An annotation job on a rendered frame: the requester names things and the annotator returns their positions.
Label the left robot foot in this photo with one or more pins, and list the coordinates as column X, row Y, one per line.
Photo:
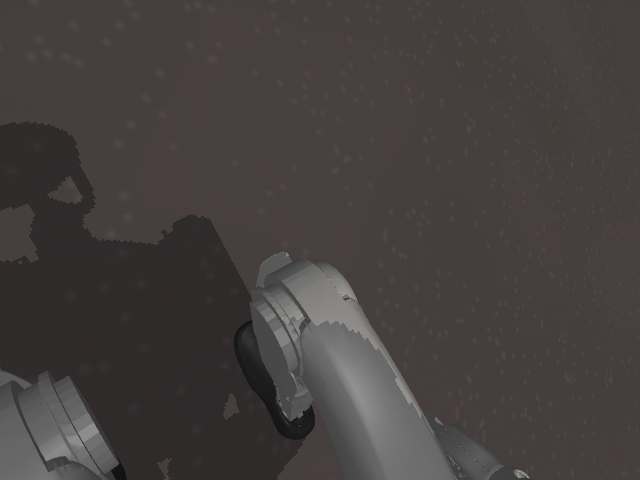
column 119, row 472

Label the right robot hand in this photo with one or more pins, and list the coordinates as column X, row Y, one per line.
column 464, row 452

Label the right robot foot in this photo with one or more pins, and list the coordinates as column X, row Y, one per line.
column 248, row 356

